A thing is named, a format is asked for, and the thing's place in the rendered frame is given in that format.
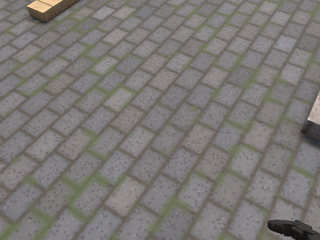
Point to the robot right hand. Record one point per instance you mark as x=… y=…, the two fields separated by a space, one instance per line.
x=295 y=229

